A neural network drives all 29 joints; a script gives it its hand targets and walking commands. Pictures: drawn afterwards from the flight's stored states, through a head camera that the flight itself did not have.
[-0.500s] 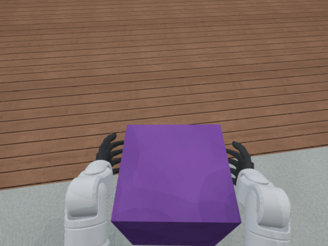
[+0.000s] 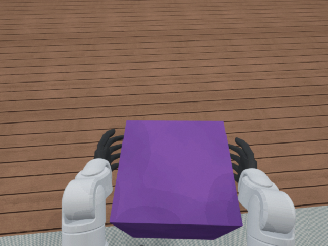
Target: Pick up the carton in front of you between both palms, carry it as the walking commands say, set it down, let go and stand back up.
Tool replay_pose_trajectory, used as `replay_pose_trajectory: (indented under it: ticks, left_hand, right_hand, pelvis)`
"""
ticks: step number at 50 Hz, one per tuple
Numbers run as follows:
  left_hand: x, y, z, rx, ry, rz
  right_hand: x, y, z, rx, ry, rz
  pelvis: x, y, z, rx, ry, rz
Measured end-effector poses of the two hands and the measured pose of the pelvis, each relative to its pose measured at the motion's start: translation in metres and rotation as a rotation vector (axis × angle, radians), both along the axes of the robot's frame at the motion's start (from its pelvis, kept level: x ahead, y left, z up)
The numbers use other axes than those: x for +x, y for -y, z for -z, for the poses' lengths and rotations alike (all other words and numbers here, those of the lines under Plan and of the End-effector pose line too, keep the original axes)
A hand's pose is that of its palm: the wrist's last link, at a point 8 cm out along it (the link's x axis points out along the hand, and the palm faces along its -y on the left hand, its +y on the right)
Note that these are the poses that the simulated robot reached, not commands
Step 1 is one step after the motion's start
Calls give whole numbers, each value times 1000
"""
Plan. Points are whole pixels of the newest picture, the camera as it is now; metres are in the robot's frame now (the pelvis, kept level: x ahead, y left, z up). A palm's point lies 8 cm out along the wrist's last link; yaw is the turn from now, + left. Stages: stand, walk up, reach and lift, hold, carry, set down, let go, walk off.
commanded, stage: carry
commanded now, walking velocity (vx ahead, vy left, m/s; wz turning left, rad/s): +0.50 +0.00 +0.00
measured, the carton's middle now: (173, 185) +0.27 -0.01 +0.03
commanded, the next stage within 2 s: none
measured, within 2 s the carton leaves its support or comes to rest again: neither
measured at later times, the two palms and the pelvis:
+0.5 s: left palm (130, 41) +0.71 +0.15 +0.17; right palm (218, 47) +0.70 -0.15 +0.16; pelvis +0.32 +0.00 -0.01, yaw +0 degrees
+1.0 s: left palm (142, 9) +1.07 +0.14 +0.16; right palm (206, 13) +1.04 -0.15 +0.16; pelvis +0.65 +0.01 +0.03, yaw -1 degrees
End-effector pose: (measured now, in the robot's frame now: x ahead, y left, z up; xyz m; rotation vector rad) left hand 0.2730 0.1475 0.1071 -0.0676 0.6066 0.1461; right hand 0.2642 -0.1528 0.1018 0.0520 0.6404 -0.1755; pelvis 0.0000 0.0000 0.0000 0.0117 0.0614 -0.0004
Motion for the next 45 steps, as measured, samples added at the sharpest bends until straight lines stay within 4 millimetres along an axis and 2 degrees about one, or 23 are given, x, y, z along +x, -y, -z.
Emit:
replay_pose_trajectory:
  ticks: [2, 4, 11, 19, 24, 27, 29, 32, 35, 40, 45]
  left_hand:
    - [41, -6, -2, -18, 52, 11]
    - [79, -11, -5, -25, 63, 28]
    - [195, -12, -35, -14, 12, 73]
    - [331, -11, -64, 30, -8, 72]
    - [422, -2, -66, 59, -33, 56]
    - [473, 2, -60, 85, -48, 29]
    - [500, 2, -50, 88, -87, 9]
    - [532, -2, -34, 64, -147, -27]
    - [564, -7, -27, 37, -151, -71]
    - [626, -15, -36, -5, -52, -117]
    - [711, -17, -49, -37, 39, -59]
  right_hand:
    - [37, -6, -6, 0, 52, 22]
    - [71, -11, -12, -10, 63, 36]
    - [175, -14, -41, -37, 8, 55]
    - [318, -11, -69, -64, -14, 3]
    - [417, -2, -65, -62, -39, -36]
    - [478, 2, -53, -40, -51, -68]
    - [511, 2, -43, -23, -87, -81]
    - [554, -2, -31, -4, -147, -88]
    - [594, -7, -27, 20, -150, -84]
    - [660, -15, -36, 62, -53, -65]
    - [731, -19, -50, 42, 38, -46]
  pelvis:
    - [33, -9, 13, 1, 13, 18]
    - [58, -16, 15, 11, 11, 29]
    - [130, -31, -7, -19, -11, 40]
    - [231, -24, -14, -26, -28, 18]
    - [308, -9, 1, -17, -25, 4]
    - [354, 2, 14, -26, -19, -6]
    - [376, 7, 12, -23, -24, -2]
    - [408, 14, 0, -10, -38, 0]
    - [442, 17, -10, 2, -49, 0]
    - [509, 13, -16, 11, -60, 9]
    - [592, -2, -8, 18, -48, 24]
